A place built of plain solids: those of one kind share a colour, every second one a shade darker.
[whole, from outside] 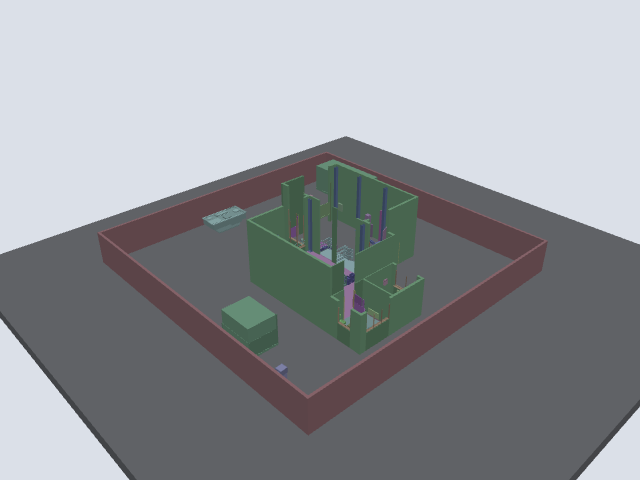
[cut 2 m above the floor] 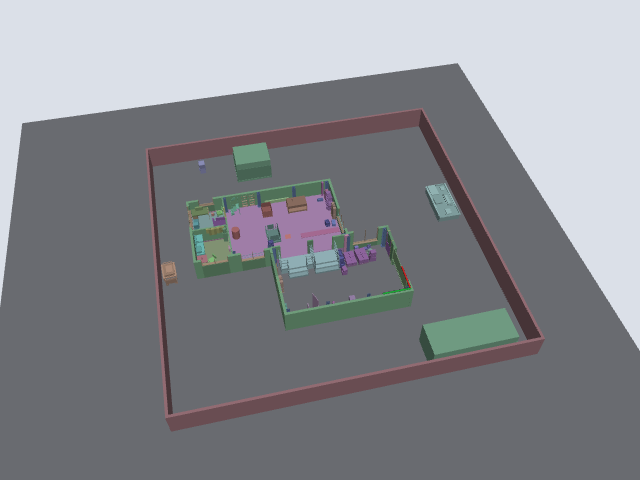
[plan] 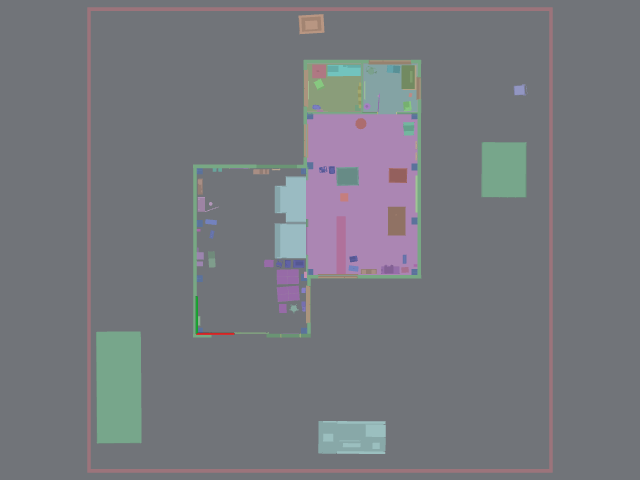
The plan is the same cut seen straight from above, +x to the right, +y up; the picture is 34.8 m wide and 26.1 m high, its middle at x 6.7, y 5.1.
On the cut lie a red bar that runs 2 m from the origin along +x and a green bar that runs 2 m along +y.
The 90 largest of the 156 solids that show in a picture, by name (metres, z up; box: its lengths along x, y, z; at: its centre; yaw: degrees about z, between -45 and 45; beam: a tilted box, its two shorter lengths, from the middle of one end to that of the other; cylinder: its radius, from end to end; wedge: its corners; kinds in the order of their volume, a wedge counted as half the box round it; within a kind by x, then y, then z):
{
 "beyond_container_1": {"box": [0.08, 6.06, 0.23], "at": [-5.42, -2.94, 0.06], "yaw": 0.4},
 "beyond_container_2": {"box": [2.32, 5.99, 2.59], "at": [-4.24, -2.91, 1.24], "yaw": 0.4},
 "beyond_container_3": {"box": [2.4, 6.06, 2.65], "at": [-4.24, -2.91, 1.27], "yaw": 0.4},
 "beyond_container_4": {"box": [0.02, 3.0, 1.48], "at": [15.52, 8.92, 0.68], "yaw": -0.1},
 "beyond_container_5": {"box": [2.32, 2.93, 2.59], "at": [16.71, 8.9, 1.24], "yaw": -0.1},
 "beyond_container_6": {"box": [2.44, 0.02, 1.48], "at": [16.71, 10.39, 0.68], "yaw": -0.1},
 "beyond_container_7": {"box": [0.02, 3.0, 1.48], "at": [17.9, 8.92, 0.68], "yaw": -0.1},
 "yard_bound_1": {"box": [0.2, 25.31, 2.86], "at": [-5.86, 5.1, 1.38]},
 "yard_bound_2": {"box": [25.32, 0.2, 2.86], "at": [6.7, -7.45, 1.38]},
 "yard_bound_3": {"box": [25.32, 0.2, 2.86], "at": [6.7, 17.66, 1.38]},
 "yard_bound_4": {"box": [0.2, 25.31, 2.86], "at": [19.26, 5.1, 1.38]},
 "wall_1": {"box": [0.2, 9.4, 5.55], "at": [-0.1, 4.5, 2.73]},
 "wall_2": {"box": [1.01, 0.2, 5.55], "at": [0.3, -0.1, 2.73]},
 "wall_3": {"box": [3.46, 0.2, 5.55], "at": [1.52, 9.1, 2.73]},
 "wall_4": {"box": [2.21, 0.2, 1.95], "at": [4.35, 9.1, 0.93]},
 "wall_5": {"box": [2.41, 0.2, 5.55], "at": [5.0, -0.1, 2.73]},
 "wall_6": {"box": [0.2, 0.61, 5.56], "at": [5.9, 9.3, 2.73]},
 "wall_7": {"box": [0.2, 1.81, 1.16], "at": [5.9, 10.5, 0.53]},
 "wall_8": {"box": [0.2, 0.61, 5.56], "at": [5.9, 11.7, 2.73]},
 "wall_9": {"box": [0.2, 0.36, 3.26], "at": [5.9, 12.18, 1.58]},
 "wall_10": {"box": [0.2, 2.01, 1.46], "at": [5.9, 13.35, 0.68]},
 "wall_11": {"box": [0.2, 0.56, 3.26], "at": [5.9, 14.62, 1.58]},
 "wall_12": {"box": [0.06, 1.16, 5.55], "at": [5.97, 3.72, 2.73]},
 "wall_13": {"box": [0.06, 0.45, 5.55], "at": [5.97, 6.03, 2.73]},
 "wall_14": {"box": [0.06, 0.65, 5.55], "at": [5.97, 8.68, 2.73]},
 "wall_15": {"box": [0.06, 1.1, 5.56], "at": [6.03, 3.75, 2.73]},
 "wall_16": {"box": [0.06, 0.45, 5.56], "at": [6.03, 6.03, 2.73]},
 "wall_17": {"box": [0.06, 0.71, 5.56], "at": [6.03, 8.71, 2.73]},
 "wall_18": {"box": [0.2, 0.81, 5.55], "at": [6.1, 0.2, 2.73]},
 "wall_19": {"box": [0.2, 2.01, 0.65], "at": [6.1, 1.6, 0.28]},
 "wall_20": {"box": [0.2, 0.61, 5.55], "at": [6.1, 2.9, 2.73]},
 "wall_21": {"box": [0.61, 0.2, 5.56], "at": [6.3, 3.1, 2.73]},
 "wall_22": {"box": [3.2, 0.2, 3.26], "at": [7.4, 14.8, 1.58]},
 "wall_23": {"box": [3.0, 0.06, 3.26], "at": [7.5, 12.03, 1.58]},
 "wall_24": {"box": [3.06, 0.06, 5.56], "at": [7.53, 11.97, 2.73]},
 "wall_25": {"box": [2.16, 0.2, 1.16], "at": [7.67, 3.1, 0.53]},
 "wall_26": {"box": [0.06, 2.7, 3.26], "at": [8.97, 13.35, 1.58]},
 "wall_27": {"box": [0.06, 2.7, 3.26], "at": [9.03, 13.35, 1.58]},
 "wall_28": {"box": [0.36, 0.2, 3.26], "at": [9.18, 14.8, 1.58]},
 "wall_29": {"box": [0.86, 0.06, 5.56], "at": [9.37, 11.97, 2.73]},
 "wall_30": {"box": [0.81, 0.06, 3.26], "at": [9.4, 12.03, 1.58]},
 "wall_31": {"box": [3.46, 0.2, 5.56], "at": [10.47, 3.1, 2.73]},
 "wall_32": {"box": [2.31, 0.2, 1.56], "at": [10.5, 14.8, 0.73]},
 "wall_33": {"box": [1.1, 0.06, 5.56], "at": [11.45, 11.97, 2.73]},
 "wall_34": {"box": [1.1, 0.06, 3.26], "at": [11.45, 12.03, 1.58]},
 "wall_35": {"box": [0.56, 0.2, 3.26], "at": [11.93, 14.8, 1.58]},
 "wall_36": {"box": [0.2, 9.0, 5.56], "at": [12.1, 7.5, 2.73]},
 "wall_37": {"box": [0.2, 0.76, 3.26], "at": [12.1, 12.38, 1.58]},
 "wall_38": {"box": [0.2, 1.21, 1.46], "at": [12.1, 13.35, 0.68]},
 "wall_39": {"box": [0.2, 0.96, 3.26], "at": [12.1, 14.43, 1.58]},
 "raised_floor_hall_1": {"box": [6.13, 8.93, 0.56], "at": [9.0, 7.6, 0.23]},
 "raised_floor_mess_1": {"box": [3.13, 2.83, 0.56], "at": [7.5, 13.35, 0.23]},
 "raised_floor_office_1": {"box": [3.13, 2.83, 0.56], "at": [10.5, 13.35, 0.23]},
 "door_landing_1": {"box": [0.32, 1.9, 0.22], "at": [4.4, 5.05, 0.06]},
 "door_landing_2": {"box": [0.32, 1.5, 0.22], "at": [4.4, 7.3, 0.06]},
 "door_landing_3": {"box": [0.32, 1.9, 0.39], "at": [4.7, 5.05, 0.14]},
 "door_landing_4": {"box": [0.32, 1.5, 0.39], "at": [4.7, 7.3, 0.14]},
 "door_landing_5": {"box": [1.1, 1.9, 0.56], "at": [5.39, 5.05, 0.23]},
 "door_landing_6": {"box": [1.1, 2.5, 0.56], "at": [5.39, 7.3, 0.23]},
 "beyond_skip_1": {"box": [3.44, 1.69, 0.54], "at": [8.44, -5.64, 0.9], "yaw": -0.3},
 "kitchenette_1": {"box": [1.8, 0.6, 0.68], "at": [8.01, 14.33, 0.95]},
 "stillage_1": {"box": [1.2, 1.0, 0.22], "at": [8.2, 8.56, 0.57], "yaw": 1.5},
 "stillage_2": {"box": [1.08, 0.88, 0.36], "at": [8.2, 8.56, 0.64], "yaw": 1.5},
 "surface_table_1": {"box": [0.95, 1.57, 0.15], "at": [10.87, 6.12, 0.66]},
 "surface_table_2": {"box": [0.96, 1.56, 0.26], "at": [10.88, 6.12, 1.25]},
 "carton_1": {"box": [0.58, 0.39, 0.28], "at": [4.65, 2.9, 0.28], "yaw": 1.3},
 "carton_2": {"box": [0.58, 0.39, 0.28], "at": [4.65, 3.29, 0.28], "yaw": 1.3},
 "carton_3": {"box": [0.58, 0.39, 0.4], "at": [4.67, 2.35, 0.34], "yaw": 4.3},
 "carton_4": {"box": [0.58, 0.39, 0.4], "at": [4.68, 1.96, 0.34], "yaw": 3.2},
 "carton_5": {"box": [0.58, 0.39, 0.28], "at": [5.25, 2.91, 0.28], "yaw": 0.9},
 "carton_6": {"box": [0.58, 0.39, 0.4], "at": [5.26, 2.4, 0.34], "yaw": 4.3},
 "carton_7": {"box": [0.58, 0.39, 0.4], "at": [5.29, 2.0, 0.34], "yaw": 4.3},
 "beyond_wheeled_bin_1": {"box": [0.51, 0.48, 1.08], "at": [17.54, 13.24, 0.48], "yaw": 3.9},
 "beyond_wheeled_bin_2": {"box": [0.6, 0.53, 0.4], "at": [17.54, 13.24, 0.82], "yaw": 3.9},
 "beyond_waste_container_1": {"box": [0.67, 0.47, 0.22], "at": [6.23, 16.79, 1.18], "yaw": 3.4},
 "beyond_waste_container_2": {"box": [1.06, 0.77, 0.19], "at": [6.23, 16.84, 1.17], "yaw": 3.4},
 "beyond_waste_container_3": {"box": [1.36, 1.02, 0.09], "at": [6.24, 16.84, 1.09], "yaw": 3.4},
 "pier_1": {"box": [0.17, 0.34, 5.55], "at": [5.92, 3.2, 2.73]},
 "drum_1": {"cylinder": 0.3, "from": [8.93, 11.43, 0.51], "to": [8.93, 11.43, 1.38]},
 "sectional_door_1": {"box": [3.08, 0.042, 1.32], "at": [2.3, 0.01, 1.36]},
 "crate_stack_1": {"box": [0.4, 0.3, 1.07], "at": [11.32, 3.47, 0.99], "yaw": 3.6},
 "boiler_1": {"box": [0.38, 0.4, 0.85], "at": [0.19, 4.24, 1.69]},
 "trench_plates_1": {"box": [0.5, 3.15, 0.07], "at": [7.85, 4.82, 0.5]},
 "desk_load_tidy_1": {"box": [0.72, 1.3, 0.12], "at": [11.49, 13.96, 1.31]},
 "water_cooler_1": {"box": [0.31, 0.33, 1.03], "at": [8.76, 12.28, 0.97]},
 "specimen_stillage_1": {"box": [0.9, 0.7, 0.15], "at": [10.94, 8.61, 0.69], "yaw": -1.1},
 "downpipe_1": {"box": [0.2, 0.14, 3.05], "at": [0.1, 5.63, 1.49]},
 "archive_boxes_1": {"box": [0.71, 0.4, 0.26], "at": [10.7, 14.39, 0.89], "yaw": -3.7},
 "desk_works_1": {"box": [0.75, 1.35, 0.07], "at": [11.57, 13.93, 1.21]},
 "radiator_1": {"box": [0.1, 2.02, 0.36], "at": [11.95, 7.6, 0.64]}
}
